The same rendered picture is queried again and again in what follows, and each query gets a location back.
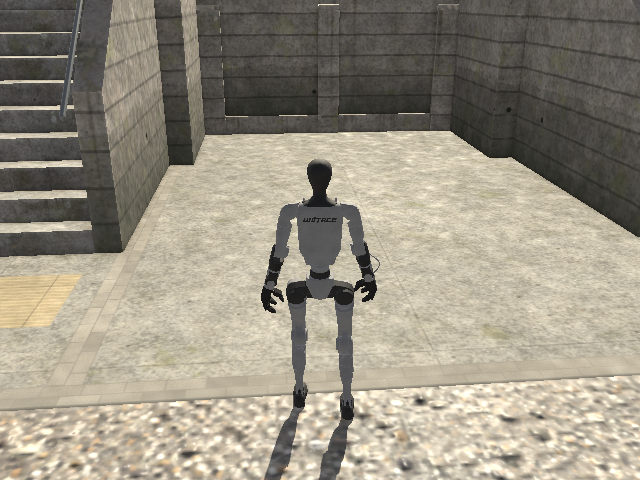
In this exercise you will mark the right robot upper arm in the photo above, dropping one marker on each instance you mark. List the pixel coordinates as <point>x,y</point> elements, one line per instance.
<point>351,212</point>

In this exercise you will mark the left robot thigh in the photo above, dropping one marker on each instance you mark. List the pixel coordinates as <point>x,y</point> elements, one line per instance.
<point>296,296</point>

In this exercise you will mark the robot right forearm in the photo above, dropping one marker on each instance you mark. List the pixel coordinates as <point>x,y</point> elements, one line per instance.
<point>365,265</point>

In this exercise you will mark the robot right foot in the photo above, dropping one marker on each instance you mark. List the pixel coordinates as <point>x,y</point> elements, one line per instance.
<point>347,411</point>

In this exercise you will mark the left robot upper arm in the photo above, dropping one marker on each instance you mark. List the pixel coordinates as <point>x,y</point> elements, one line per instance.
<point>287,213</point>

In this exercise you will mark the robot left forearm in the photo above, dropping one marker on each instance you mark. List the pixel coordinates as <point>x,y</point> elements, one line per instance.
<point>273,271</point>

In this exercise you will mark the left robot hand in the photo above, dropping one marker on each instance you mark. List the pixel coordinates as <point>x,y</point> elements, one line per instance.
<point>267,299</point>

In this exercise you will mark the right robot hand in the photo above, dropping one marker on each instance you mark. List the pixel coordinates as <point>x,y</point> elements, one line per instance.
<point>369,286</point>

